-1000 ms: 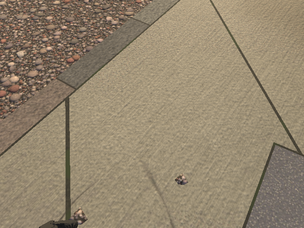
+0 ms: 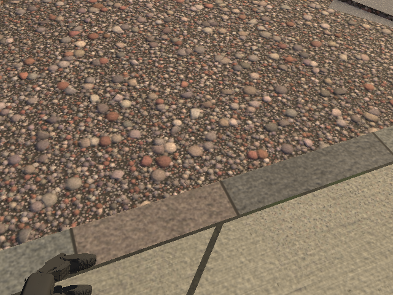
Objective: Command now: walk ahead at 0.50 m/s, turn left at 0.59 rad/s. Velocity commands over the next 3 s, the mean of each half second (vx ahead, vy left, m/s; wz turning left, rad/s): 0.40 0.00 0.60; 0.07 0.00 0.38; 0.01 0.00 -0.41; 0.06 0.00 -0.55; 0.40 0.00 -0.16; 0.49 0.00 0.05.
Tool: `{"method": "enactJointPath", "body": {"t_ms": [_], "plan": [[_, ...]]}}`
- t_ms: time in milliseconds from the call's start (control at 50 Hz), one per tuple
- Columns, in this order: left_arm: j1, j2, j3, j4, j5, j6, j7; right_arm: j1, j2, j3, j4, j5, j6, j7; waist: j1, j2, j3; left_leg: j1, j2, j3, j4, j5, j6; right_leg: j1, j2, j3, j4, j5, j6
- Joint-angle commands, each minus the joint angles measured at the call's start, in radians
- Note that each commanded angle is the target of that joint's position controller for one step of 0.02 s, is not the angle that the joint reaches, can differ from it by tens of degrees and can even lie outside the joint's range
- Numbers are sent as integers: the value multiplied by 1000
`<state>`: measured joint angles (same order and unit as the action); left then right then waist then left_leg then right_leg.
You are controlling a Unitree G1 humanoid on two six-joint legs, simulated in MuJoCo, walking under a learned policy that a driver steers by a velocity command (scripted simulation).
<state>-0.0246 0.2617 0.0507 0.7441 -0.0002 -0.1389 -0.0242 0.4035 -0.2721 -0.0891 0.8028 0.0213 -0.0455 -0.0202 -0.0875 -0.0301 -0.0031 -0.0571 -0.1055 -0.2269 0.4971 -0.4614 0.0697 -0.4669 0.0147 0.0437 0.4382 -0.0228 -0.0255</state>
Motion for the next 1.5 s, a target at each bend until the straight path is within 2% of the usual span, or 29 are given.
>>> {"method": "enactJointPath", "body": {"t_ms": [20, 40, 60, 120, 140, 200, 340, 460, 500, 520, 540, 560, 580, 620, 680, 760, 880, 920, 940, 1000, 1100, 1220, 1300, 1360, 1380, 1400, 1420, 1460, 1500], "plan": [[365, 276, 90, -1, 29, -15, 18, 2, -24, 9, -113, -5, -16, 1, 183, -74, -344, -443, 32, 5, 554, 256, -12, 797, -340, 407, 11, -92, -198], [390, 250, 85, 25, 7, -2, 9, 81, -47, 16, -121, 20, -23, 0, 151, -315, -397, -679, 26, 35, 763, -138, -34, 906, -468, 754, -95, -309, -282], [330, 152, 61, 0, -6, 7, 11, 23, -145, -6, -105, 29, -19, 0, 168, -168, -243, -761, 94, 21, 851, -71, -41, 783, -434, 658, -126, -436, -237], [206, 79, 32, -3, 10, 29, 16, -129, -129, -16, -145, 0, -5, 6, 120, -39, -9, -685, 196, 84, 754, 111, -40, 404, -302, 297, -201, -224, -156], [258, -58, -23, -13, 52, 1, 41, -39, 48, 57, -57, -169, -40, 67, 115, -111, -15, -666, 190, 94, 763, 172, -26, 372, -270, 242, -261, -244, -192], [256, 12, -6, -8, 53, -14, 43, -117, -11, 37, -49, -106, -56, 114, 117, -42, 14, -708, 200, 118, 634, 238, -29, 360, -262, 118, -324, -183, -203], [318, 112, 12, 29, 67, -22, 25, -293, -10, 70, -92, -77, -47, 137, 104, -27, -2, -562, 201, 232, 263, 532, -49, 366, -229, -218, -281, 510, -179], [321, 179, 42, 49, 63, -12, 39, -254, -121, 25, -88, -66, -63, 100, 46, -37, -2, -396, 102, 254, 46, 542, 21, 501, -262, -269, -73, 614, -91], [411, 109, 19, 29, 56, -10, 27, -100, -255, -23, -63, -58, -85, 58, 32, 137, -255, 93, 149, 161, 57, 1076, 223, 341, -159, -307, 278, 382, 39], [582, -20, -30, 3, 99, -8, 5, 20, -312, -36, -58, -66, -64, 37, 82, 312, -582, 553, 451, -312, 30, 1206, 523, 49, -40, -235, 544, -522, 124], [379, 90, -11, -12, 54, 6, -11, 115, -251, -27, -29, -82, -61, 30, -58, 96, -513, 533, 482, -441, -81, 1016, 463, -101, 16, -67, 721, -687, 105], [209, 82, -9, -74, 39, 13, -10, 63, -274, -43, -18, -66, -79, 19, -62, 104, -279, 346, 433, -334, -131, 828, 357, -232, -22, 14, 800, -678, 73], [224, 147, 11, -60, 57, 20, 15, -49, -230, -38, -28, -36, -75, 11, -2, 92, -181, 148, 380, -241, -171, 695, 306, -200, -78, 28, 791, -647, 67], [309, 123, 3, -41, 87, 29, 49, -184, -150, -2, -69, -28, -74, 14, 116, 114, -72, -191, 312, -169, -277, 584, 271, -28, -117, 40, 665, -556, 55], [386, 104, -11, -18, 54, 64, 43, -297, -176, -4, -136, -52, -84, 32, 184, 73, -96, -389, 242, -79, -339, 472, 228, 157, -71, -17, 554, -426, 61], [358, 127, -17, -13, 46, 101, 29, -274, -205, -16, -182, -53, -105, 57, 129, 95, -94, -380, 235, -114, -304, 352, 208, 167, -51, -26, 422, -335, 88], [310, 99, -36, -3, 13, 67, -16, -271, -61, 55, -177, -9, -70, 82, 105, 44, -89, -351, 239, -134, -129, 150, 102, 250, -86, -59, 44, -119, 49], [258, 162, -38, -67, -17, 33, -46, -121, -22, 71, -160, -4, -50, 105, 27, -58, -157, -291, 87, 2, -11, 86, -57, 278, -243, 146, -67, 183, -152], [97, 190, -30, -89, -4, 20, -74, -110, -98, 48, -158, -34, -42, 95, -46, -62, -68, -240, 67, 108, -45, 154, -124, 91, -253, 231, -85, -26, -204], [147, 234, 14, -95, -1, 15, -78, -238, -194, 15, -177, -34, -10, 36, 28, -30, -69, -152, 92, 143, -8, 225, -93, 66, -158, 190, -104, -206, -144], [281, 236, 49, -94, 4, 4, -45, -324, -146, 22, -208, -34, -17, -20, 123, -82, -31, -347, 92, 202, 63, 181, -79, 306, -267, 350, -97, 27, -293], [287, 208, 59, -96, 24, -6, 0, -320, -124, 24, -206, -80, -20, -24, 141, -84, -51, -437, 122, 188, 286, -93, -134, 453, -274, 368, -87, 333, -281], [204, 251, 70, -107, 30, 32, -12, -254, -126, 25, -173, -42, -26, 2, 108, -56, -66, -260, 67, 251, 2, 162, -119, 395, -190, 331, -48, 306, -235], [219, 198, 38, -89, 40, 74, -31, -189, -217, -8, -187, -16, -46, 19, 77, -33, -100, 36, 160, 223, -165, 620, 46, 212, -114, 322, 0, 42, -137], [288, 85, 3, -119, 44, 75, -29, -138, -334, -39, -227, -28, -61, -4, 84, 202, -216, 262, 452, -78, -177, 1043, 332, 34, 62, 159, 213, -366, 0], [262, 127, 18, -122, 64, 58, -24, -121, -315, -39, -223, -80, -70, -11, 58, 174, -107, 239, 618, -229, -244, 1021, 438, -153, 62, 91, 415, -635, 73], [232, 184, 33, -95, 62, 57, -10, -142, -251, -26, -214, -80, -75, -15, 68, 84, -71, 177, 564, -130, -274, 885, 359, -138, 3, 67, 570, -619, 76], [275, 225, 54, -57, 70, 61, 26, -314, -152, 8, -262, -48, -69, -5, 152, 141, -33, 37, 414, 83, -287, 804, 209, -67, -7, 36, 670, -504, 85], [264, 163, 31, -62, 78, 69, 7, -332, -171, 2, -286, -59, -59, -13, 155, 130, -46, -9, 363, 197, -294, 869, 190, -5, -6, -20, 726, -385, 94]]}}
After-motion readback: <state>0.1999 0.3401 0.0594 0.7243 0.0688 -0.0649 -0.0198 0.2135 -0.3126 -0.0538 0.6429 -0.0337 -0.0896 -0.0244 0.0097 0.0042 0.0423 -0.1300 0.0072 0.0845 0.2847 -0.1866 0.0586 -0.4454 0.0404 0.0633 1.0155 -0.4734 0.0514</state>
